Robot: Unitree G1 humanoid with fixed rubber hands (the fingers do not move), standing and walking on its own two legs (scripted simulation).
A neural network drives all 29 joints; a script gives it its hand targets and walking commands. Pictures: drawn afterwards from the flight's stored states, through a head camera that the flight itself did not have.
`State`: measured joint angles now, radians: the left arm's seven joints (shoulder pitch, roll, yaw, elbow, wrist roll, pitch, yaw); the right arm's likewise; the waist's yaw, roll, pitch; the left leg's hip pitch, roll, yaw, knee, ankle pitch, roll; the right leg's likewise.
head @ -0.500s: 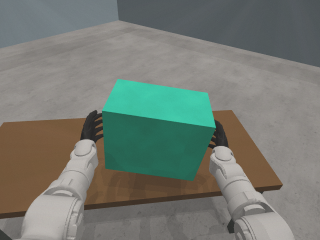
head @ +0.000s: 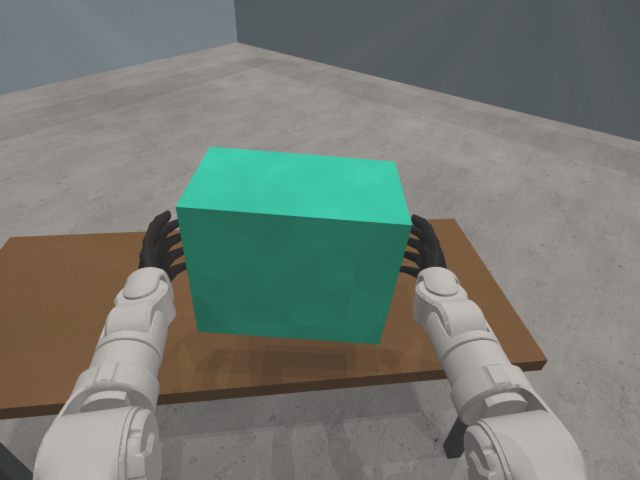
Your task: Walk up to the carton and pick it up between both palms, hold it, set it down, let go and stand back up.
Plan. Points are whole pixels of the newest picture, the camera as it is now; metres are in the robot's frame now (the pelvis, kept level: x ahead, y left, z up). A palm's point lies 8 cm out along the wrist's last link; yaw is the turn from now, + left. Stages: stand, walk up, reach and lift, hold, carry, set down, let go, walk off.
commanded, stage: reach and lift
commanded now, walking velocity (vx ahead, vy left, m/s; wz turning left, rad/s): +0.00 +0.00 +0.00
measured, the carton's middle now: (295, 247) +0.44 +0.01 +0.09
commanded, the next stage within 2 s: hold in 1.22 s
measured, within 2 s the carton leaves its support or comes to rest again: neither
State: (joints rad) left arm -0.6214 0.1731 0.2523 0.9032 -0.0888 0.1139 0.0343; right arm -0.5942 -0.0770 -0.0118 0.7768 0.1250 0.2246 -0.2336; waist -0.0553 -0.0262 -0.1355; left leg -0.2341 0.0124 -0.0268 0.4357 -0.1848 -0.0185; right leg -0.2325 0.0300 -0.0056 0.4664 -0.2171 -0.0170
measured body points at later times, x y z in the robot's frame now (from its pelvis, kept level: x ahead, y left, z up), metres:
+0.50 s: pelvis +0.03 +0.00 +0.01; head -0.03 +0.02 +0.45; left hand +0.42 +0.20 +0.16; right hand +0.40 -0.16 +0.15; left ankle +0.03 +0.14 -0.74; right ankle +0.02 -0.09 -0.74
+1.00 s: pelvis +0.00 +0.00 +0.00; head -0.08 +0.02 +0.45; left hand +0.36 +0.21 +0.17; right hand +0.36 -0.16 +0.18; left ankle +0.03 +0.14 -0.74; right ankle +0.02 -0.09 -0.74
